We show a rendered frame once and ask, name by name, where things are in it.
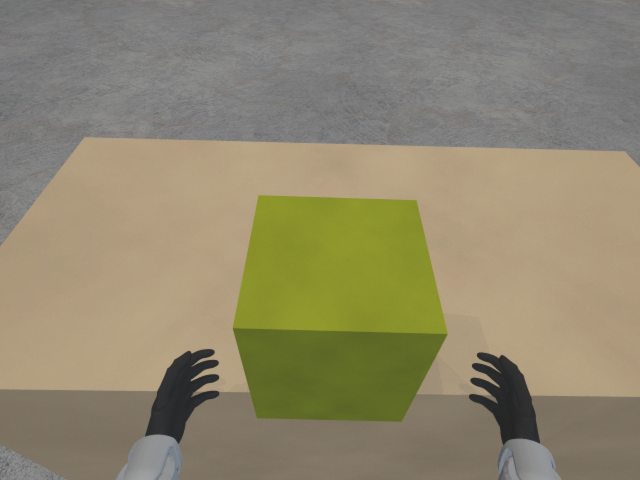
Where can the robot right forearm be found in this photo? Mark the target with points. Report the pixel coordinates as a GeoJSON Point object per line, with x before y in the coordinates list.
{"type": "Point", "coordinates": [523, 459]}

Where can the carton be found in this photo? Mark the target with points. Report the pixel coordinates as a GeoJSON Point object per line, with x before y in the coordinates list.
{"type": "Point", "coordinates": [338, 315]}

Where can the robot left forearm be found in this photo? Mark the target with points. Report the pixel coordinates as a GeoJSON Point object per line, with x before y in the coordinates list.
{"type": "Point", "coordinates": [153, 457]}

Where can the right robot hand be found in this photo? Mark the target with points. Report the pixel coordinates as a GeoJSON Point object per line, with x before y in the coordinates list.
{"type": "Point", "coordinates": [514, 411]}

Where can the pedestal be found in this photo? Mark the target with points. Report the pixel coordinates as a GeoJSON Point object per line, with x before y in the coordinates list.
{"type": "Point", "coordinates": [134, 254]}

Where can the left robot hand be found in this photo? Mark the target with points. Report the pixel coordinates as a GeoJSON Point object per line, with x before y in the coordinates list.
{"type": "Point", "coordinates": [174, 404]}

